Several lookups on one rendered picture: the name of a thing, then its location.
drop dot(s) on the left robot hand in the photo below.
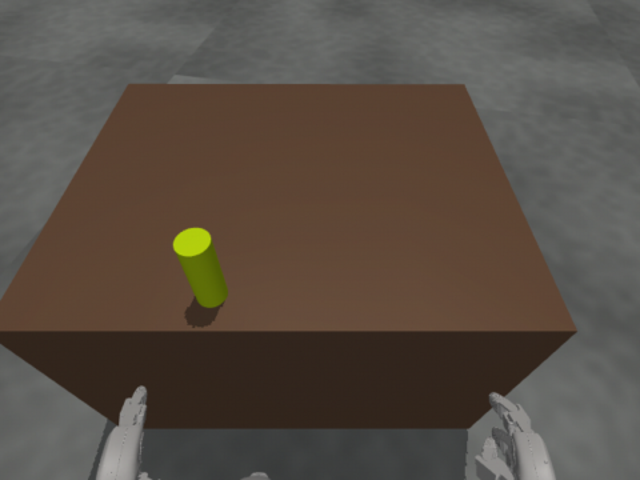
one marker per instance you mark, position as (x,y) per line
(122,455)

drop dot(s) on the can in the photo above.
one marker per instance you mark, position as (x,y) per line
(196,253)

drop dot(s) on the right robot hand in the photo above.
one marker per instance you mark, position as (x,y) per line
(526,453)

